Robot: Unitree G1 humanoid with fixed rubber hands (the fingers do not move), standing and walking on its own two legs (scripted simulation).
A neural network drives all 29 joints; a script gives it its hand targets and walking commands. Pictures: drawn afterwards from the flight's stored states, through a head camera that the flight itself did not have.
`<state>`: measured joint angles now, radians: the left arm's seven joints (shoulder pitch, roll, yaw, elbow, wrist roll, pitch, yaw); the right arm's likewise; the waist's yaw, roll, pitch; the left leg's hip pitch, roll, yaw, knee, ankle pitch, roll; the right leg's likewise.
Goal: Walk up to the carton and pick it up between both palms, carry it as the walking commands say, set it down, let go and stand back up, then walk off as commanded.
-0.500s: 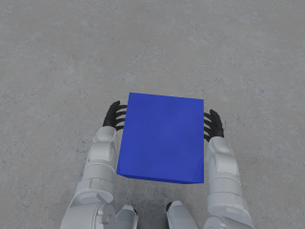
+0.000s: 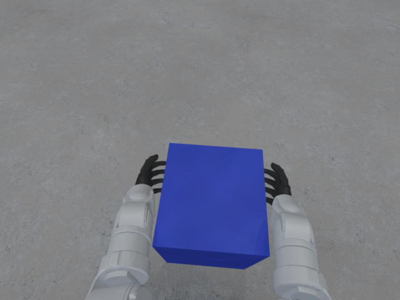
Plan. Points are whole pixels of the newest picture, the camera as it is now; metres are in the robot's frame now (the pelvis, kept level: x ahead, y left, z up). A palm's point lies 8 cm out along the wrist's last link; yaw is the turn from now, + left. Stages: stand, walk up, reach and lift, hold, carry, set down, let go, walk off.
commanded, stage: reach and lift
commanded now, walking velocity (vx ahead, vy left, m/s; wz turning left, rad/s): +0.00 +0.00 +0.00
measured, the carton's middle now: (210, 211) +0.31 -0.03 -0.08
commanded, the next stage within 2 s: hold in 1.92 s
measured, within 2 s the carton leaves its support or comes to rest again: neither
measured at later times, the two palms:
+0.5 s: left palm (136, 185) +0.32 +0.12 +0.06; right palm (290, 193) +0.29 -0.17 +0.06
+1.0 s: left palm (124, 189) +0.30 +0.14 +0.06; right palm (279, 186) +0.30 -0.15 +0.06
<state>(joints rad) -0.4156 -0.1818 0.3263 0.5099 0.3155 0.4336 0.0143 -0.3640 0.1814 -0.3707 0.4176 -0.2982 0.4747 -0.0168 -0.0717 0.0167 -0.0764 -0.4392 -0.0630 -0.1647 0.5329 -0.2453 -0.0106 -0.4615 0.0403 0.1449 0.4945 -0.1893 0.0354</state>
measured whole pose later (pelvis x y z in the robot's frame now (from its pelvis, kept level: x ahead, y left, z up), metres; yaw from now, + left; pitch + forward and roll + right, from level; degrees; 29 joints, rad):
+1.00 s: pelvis +0.00 -0.01 +0.01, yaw +0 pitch -6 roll +0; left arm -0.34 -0.17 0.28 0.32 0.31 0.72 0.00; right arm -0.35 0.18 -0.26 0.31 -0.31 0.75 -0.02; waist 0.00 0.01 0.00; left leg -0.05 -0.04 -0.15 0.38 -0.22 -0.01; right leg -0.09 0.04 0.14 0.37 -0.17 0.02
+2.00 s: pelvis +0.00 -0.01 +0.01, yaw -1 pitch -7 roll +0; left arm -0.31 -0.17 0.24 0.30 0.30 0.75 0.00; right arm -0.31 0.17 -0.23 0.29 -0.30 0.77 -0.01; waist 0.01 0.01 0.00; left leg -0.04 -0.03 -0.14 0.38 -0.21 -0.01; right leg -0.08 0.04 0.13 0.38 -0.17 0.01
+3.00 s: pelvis +0.00 -0.01 +0.01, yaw +0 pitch -8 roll +0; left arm -0.27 -0.15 0.20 0.26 0.28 0.77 0.01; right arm -0.27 0.15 -0.20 0.24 -0.29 0.78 -0.02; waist 0.00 0.01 0.01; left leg -0.03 -0.03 -0.14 0.38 -0.22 -0.01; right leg -0.06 0.03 0.12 0.37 -0.17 0.01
